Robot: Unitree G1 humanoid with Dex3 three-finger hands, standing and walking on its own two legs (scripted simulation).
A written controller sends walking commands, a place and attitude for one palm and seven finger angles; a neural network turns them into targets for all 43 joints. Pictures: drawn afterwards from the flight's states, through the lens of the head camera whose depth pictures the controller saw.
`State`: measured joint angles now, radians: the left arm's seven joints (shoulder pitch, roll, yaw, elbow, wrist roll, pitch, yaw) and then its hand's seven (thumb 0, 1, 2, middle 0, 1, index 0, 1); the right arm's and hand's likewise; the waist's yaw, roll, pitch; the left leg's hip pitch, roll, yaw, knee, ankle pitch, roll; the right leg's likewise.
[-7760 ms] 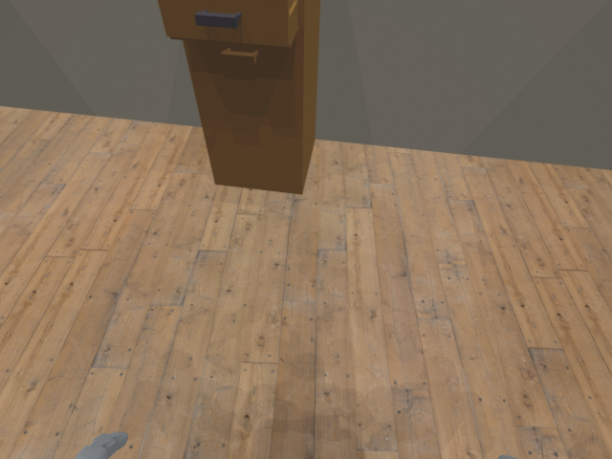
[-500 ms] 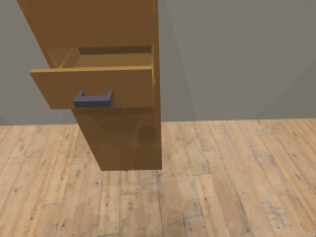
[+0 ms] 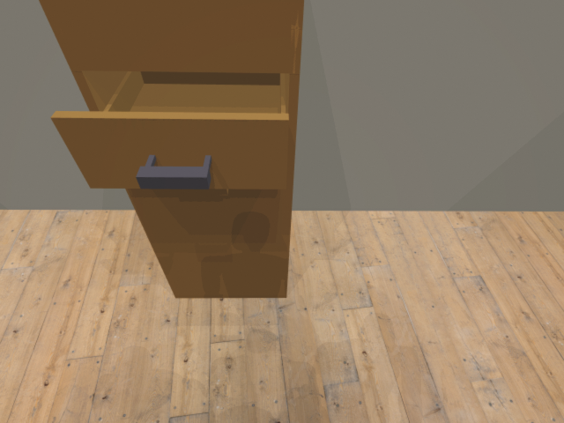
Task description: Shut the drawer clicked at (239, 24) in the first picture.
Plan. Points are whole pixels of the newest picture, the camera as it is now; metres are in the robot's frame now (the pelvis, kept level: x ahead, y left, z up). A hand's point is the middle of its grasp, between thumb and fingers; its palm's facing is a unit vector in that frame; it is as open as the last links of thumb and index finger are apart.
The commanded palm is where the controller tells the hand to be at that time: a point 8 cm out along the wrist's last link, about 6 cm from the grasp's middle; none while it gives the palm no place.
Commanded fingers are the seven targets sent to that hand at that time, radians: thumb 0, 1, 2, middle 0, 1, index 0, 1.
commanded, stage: shuffle to correct the standing spot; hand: left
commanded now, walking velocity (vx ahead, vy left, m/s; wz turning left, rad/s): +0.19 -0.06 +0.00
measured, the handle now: (177, 168) +0.50 +0.21 +0.07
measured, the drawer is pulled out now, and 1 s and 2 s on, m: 0.15 0.15 0.15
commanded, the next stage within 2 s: come to a stop and stand still in 0.12 s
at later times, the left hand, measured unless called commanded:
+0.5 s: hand out of the picture +0.08 +0.11 -0.18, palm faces +0.09 -0.99 -0.13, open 7.3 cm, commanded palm none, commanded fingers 0.00 0.90 0.90 -0.20 -0.30 -0.20 -0.30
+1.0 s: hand out of the picture +0.10 +0.14 -0.16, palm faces +0.06 -0.96 -0.28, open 7.4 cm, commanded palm none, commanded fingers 0.00 0.90 0.90 -0.20 -0.30 -0.20 -0.30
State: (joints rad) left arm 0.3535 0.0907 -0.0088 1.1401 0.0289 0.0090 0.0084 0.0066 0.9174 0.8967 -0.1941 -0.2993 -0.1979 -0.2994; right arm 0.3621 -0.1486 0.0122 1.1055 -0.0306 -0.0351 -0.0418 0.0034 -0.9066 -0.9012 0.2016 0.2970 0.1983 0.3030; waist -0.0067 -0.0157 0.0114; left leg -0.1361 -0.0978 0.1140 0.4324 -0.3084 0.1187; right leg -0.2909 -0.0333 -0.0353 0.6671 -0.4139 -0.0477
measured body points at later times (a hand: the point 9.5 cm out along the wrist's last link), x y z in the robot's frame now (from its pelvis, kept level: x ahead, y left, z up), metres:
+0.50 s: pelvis +0.10 -0.03 +0.00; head +0.13 -0.02 +0.45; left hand +0.07 +0.17 -0.17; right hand +0.14 -0.27 -0.15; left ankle +0.14 +0.09 -0.73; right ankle +0.07 -0.13 -0.73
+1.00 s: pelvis +0.07 -0.05 -0.01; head +0.07 -0.07 +0.44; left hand +0.10 +0.19 -0.14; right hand +0.17 -0.28 -0.15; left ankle +0.08 +0.06 -0.73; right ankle +0.05 -0.13 -0.73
